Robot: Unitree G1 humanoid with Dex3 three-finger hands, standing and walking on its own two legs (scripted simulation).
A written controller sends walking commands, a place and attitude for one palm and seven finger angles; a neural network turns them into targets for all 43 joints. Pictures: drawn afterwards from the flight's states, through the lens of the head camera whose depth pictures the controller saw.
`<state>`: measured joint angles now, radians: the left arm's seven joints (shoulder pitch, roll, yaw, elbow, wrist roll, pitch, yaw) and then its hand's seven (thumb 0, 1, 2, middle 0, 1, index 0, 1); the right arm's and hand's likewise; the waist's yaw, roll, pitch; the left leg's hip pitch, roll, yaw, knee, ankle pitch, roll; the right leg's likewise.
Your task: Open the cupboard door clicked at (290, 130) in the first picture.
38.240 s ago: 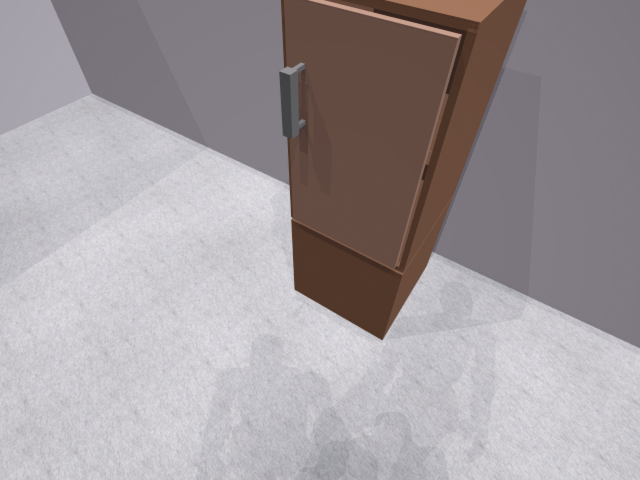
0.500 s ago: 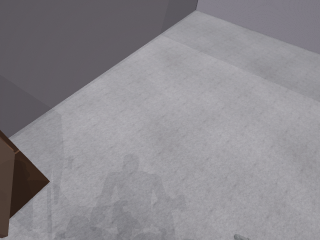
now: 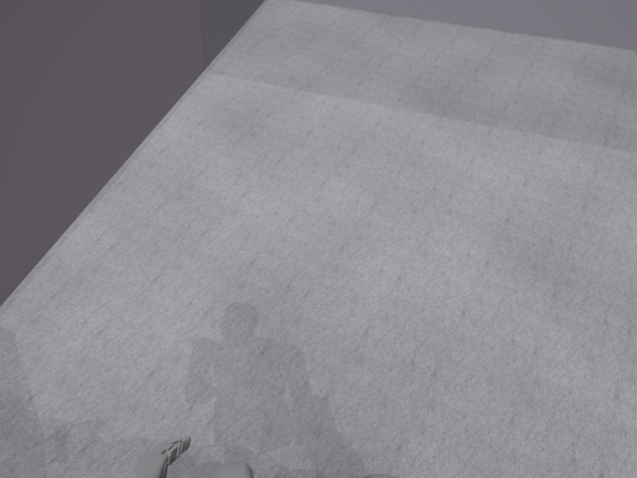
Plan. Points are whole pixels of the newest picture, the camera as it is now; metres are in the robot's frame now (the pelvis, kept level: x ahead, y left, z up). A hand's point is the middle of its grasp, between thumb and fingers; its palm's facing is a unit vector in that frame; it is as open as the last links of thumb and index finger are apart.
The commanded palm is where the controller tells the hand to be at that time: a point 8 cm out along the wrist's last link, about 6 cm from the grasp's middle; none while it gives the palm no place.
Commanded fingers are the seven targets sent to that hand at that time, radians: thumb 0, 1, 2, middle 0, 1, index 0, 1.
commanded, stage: walk to a spot facing it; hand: left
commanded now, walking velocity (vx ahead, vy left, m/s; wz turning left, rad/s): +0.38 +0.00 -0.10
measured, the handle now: out of the picture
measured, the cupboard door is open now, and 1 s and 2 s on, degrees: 54 54 54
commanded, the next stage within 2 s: turn to face it in 1.02 s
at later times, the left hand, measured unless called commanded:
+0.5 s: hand (181, 423) +0.22 +0.21 -0.18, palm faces +0.00 -0.99 -0.14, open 7.4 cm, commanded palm none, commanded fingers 0.00 0.90 0.90 -0.20 -0.30 -0.20 -0.30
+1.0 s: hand (264, 226) +0.57 +0.11 -0.15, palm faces -0.12 -0.97 -0.22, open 7.2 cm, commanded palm none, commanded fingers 0.00 0.90 0.90 -0.20 -0.30 -0.20 -0.30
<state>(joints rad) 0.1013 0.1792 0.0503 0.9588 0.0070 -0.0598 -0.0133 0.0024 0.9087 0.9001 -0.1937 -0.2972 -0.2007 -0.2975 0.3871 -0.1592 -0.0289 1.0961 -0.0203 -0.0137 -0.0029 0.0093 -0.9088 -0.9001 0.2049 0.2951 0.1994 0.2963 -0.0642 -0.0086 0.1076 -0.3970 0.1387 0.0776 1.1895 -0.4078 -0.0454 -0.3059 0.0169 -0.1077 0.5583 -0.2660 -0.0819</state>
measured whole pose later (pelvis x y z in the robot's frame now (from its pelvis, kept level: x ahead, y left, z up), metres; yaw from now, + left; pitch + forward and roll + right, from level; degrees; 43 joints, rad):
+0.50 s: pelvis +0.24 +0.04 +0.00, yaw -5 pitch -1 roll +0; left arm 0.35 0.17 0.06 1.11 0.03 -0.03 -0.02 0.01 0.91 0.90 -0.19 -0.30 -0.20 -0.30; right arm 0.17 -0.16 -0.03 0.98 -0.04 -0.08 0.00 0.00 -0.91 -0.90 0.20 0.29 0.20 0.30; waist 0.04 -0.05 0.04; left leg -0.31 0.04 0.16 0.55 -0.23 0.04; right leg -0.43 -0.05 -0.03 1.25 -0.34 -0.02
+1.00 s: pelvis +0.46 -0.06 +0.01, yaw -9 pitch +1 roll +1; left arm 0.18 0.17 0.07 1.02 0.00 -0.09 0.01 -0.01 0.94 0.90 -0.20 -0.30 -0.20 -0.30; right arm 0.35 -0.15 -0.04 1.12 -0.02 -0.02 0.00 0.01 -0.91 -0.90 0.20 0.29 0.20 0.30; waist -0.04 0.00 0.05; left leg -0.47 0.12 0.08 1.09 -0.36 -0.03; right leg -0.22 -0.02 -0.15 0.45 -0.26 -0.06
